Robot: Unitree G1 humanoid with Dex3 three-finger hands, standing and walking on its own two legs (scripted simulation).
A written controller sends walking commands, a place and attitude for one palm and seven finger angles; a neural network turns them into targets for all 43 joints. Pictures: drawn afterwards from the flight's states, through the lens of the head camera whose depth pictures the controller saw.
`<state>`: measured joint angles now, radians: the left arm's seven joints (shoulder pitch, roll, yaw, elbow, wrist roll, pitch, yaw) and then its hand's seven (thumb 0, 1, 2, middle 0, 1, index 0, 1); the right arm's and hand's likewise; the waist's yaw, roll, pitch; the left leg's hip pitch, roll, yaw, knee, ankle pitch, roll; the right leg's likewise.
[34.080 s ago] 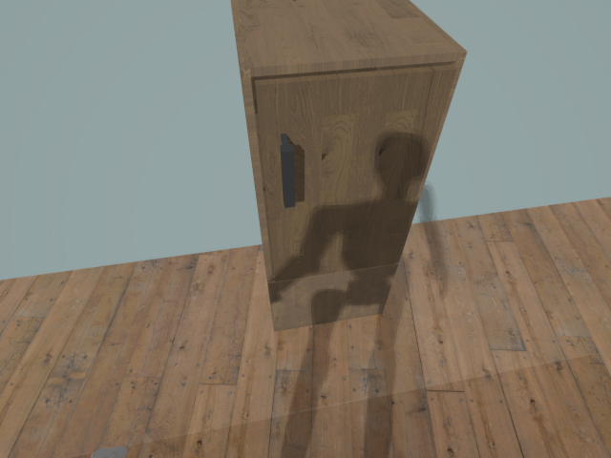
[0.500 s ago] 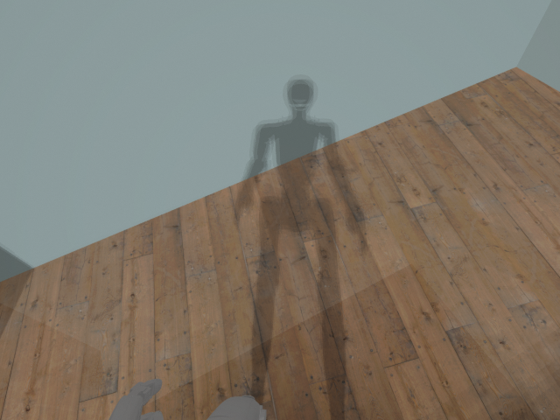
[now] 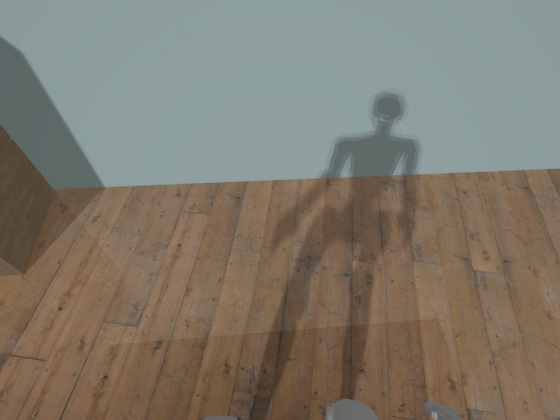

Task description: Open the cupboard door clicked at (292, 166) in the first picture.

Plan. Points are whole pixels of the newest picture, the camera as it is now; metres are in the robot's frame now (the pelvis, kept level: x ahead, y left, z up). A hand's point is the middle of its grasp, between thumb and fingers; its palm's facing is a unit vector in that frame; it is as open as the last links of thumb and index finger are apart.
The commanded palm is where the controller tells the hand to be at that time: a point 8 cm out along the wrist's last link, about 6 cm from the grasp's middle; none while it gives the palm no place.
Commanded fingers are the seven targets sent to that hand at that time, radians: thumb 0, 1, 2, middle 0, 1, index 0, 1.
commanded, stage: turn to face it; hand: left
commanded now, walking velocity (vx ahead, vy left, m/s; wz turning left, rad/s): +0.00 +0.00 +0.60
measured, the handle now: out of the picture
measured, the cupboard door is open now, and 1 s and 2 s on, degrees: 54 54 54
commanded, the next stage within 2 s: take the last steps up to it in 1.66 s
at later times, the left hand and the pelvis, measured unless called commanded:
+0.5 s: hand out of the picture +0.04 +0.13 -0.14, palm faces +0.33 -0.91 -0.25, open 7.3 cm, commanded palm none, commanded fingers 0.00 0.90 0.90 -0.20 -0.30 -0.20 -0.30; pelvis +0.03 -0.07 +0.01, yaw +19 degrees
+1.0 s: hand out of the picture +0.02 +0.18 -0.15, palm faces +0.58 -0.77 -0.26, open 7.4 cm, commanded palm none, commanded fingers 0.00 0.90 0.90 -0.20 -0.30 -0.20 -0.30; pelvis +0.05 -0.06 +0.00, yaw +35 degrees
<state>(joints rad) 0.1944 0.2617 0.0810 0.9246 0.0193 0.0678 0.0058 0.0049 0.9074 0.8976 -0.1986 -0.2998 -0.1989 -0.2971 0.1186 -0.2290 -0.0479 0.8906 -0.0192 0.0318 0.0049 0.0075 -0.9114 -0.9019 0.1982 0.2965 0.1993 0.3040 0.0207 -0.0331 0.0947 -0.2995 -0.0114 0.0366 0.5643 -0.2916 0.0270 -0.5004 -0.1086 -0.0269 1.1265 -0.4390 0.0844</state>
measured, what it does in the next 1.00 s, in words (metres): steps on the spot, turning left: right foot, then left foot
